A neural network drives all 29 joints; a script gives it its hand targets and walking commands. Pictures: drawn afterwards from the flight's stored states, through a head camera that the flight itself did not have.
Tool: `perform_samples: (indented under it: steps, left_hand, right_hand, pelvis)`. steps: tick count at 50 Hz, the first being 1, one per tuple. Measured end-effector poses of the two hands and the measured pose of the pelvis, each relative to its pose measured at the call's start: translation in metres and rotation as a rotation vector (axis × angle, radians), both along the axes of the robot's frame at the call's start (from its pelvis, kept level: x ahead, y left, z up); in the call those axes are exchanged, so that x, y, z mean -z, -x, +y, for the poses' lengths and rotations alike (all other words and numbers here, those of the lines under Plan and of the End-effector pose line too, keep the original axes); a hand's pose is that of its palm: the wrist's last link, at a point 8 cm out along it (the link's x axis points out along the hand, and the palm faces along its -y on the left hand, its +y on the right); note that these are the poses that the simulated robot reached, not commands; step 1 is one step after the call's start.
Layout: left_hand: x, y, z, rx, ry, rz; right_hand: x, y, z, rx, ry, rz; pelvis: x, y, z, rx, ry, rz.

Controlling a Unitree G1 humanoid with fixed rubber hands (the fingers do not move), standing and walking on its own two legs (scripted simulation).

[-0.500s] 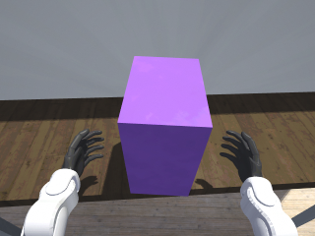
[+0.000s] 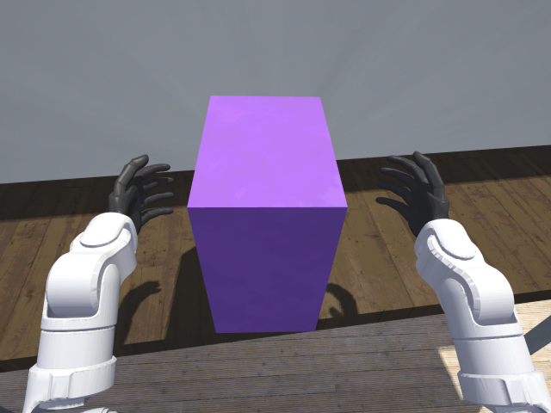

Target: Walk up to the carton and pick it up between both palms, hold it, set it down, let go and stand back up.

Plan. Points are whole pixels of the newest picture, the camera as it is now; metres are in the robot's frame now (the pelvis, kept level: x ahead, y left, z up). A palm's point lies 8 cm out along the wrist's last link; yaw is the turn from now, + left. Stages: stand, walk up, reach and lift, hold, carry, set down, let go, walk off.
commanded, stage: reach and lift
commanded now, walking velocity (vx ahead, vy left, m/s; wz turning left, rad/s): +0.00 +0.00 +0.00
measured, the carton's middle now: (265, 220) +0.39 +0.01 +0.08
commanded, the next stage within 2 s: none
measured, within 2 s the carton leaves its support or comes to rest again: neither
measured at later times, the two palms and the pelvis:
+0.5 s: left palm (116, 148) +0.39 +0.19 +0.22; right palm (422, 150) +0.38 -0.19 +0.22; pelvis +0.00 -0.01 +0.00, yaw +2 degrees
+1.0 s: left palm (122, 133) +0.42 +0.19 +0.23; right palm (405, 131) +0.42 -0.18 +0.23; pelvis +0.00 -0.01 +0.00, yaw +3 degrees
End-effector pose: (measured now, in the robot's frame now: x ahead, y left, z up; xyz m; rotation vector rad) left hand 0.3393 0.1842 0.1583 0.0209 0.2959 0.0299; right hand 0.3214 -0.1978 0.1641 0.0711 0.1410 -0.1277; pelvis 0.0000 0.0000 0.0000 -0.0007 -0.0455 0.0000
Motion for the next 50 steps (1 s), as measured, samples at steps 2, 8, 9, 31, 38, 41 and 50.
perform_samples:
  steps: [2,8,9,31,38,41,50]
  left_hand:
    - [-0.006,-0.004,0.001,-0.004,-0.006,-0.005]
    - [-0.025,-0.016,0.004,-0.012,-0.017,-0.028]
    - [-0.028,-0.018,0.004,-0.012,-0.019,-0.032]
    - [-0.085,-0.067,0.002,-0.008,-0.045,-0.06]
    - [-0.105,-0.078,-0.006,0.006,-0.05,-0.085]
    - [-0.104,-0.082,-0.004,0.004,-0.043,-0.073]
    - [-0.067,-0.082,0.006,-0.02,-0.04,-0.026]
  right_hand:
    - [-0.006,-0.006,0.001,-0.005,0.0,-0.003]
    - [-0.017,-0.024,0.004,-0.017,0.008,0.013]
    - [-0.019,-0.027,0.004,-0.016,0.006,0.013]
    - [-0.068,-0.078,0.006,-0.019,-0.017,0.045]
    - [-0.083,-0.093,0.013,-0.02,-0.012,0.029]
    - [-0.087,-0.095,0.013,-0.012,-0.002,0.029]
    - [-0.064,-0.094,0.015,-0.007,-0.003,0.072]
  pelvis:
    - [0.0,0.001,-0.001,-0.004,-0.001,0.001]
    - [0.001,0.002,-0.005,-0.019,-0.002,0.0]
    - [0.001,0.002,-0.006,-0.021,-0.001,0.001]
    - [0.001,0.001,-0.004,-0.04,0.009,0.066]
    - [0.0,-0.007,-0.004,-0.047,0.015,0.065]
    - [0.0,-0.007,-0.005,-0.048,0.015,0.049]
    - [0.0,-0.002,-0.007,-0.053,0.012,0.044]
